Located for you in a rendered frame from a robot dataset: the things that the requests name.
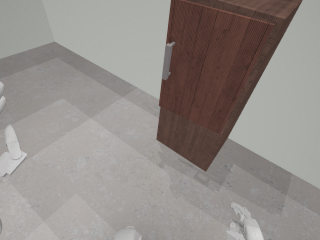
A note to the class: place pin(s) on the cupboard door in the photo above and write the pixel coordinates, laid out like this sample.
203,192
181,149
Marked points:
214,53

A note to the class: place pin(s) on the robot right hand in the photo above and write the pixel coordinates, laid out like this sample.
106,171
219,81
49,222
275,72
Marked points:
248,230

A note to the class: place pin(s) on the handle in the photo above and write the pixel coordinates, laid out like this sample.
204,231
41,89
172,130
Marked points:
167,60

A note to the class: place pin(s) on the robot left hand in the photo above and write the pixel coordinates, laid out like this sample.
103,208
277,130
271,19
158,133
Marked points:
10,161

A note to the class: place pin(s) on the left robot thigh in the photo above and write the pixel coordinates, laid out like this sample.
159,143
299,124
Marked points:
127,234

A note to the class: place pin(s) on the left robot shin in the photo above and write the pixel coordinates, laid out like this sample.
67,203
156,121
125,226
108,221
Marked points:
130,227

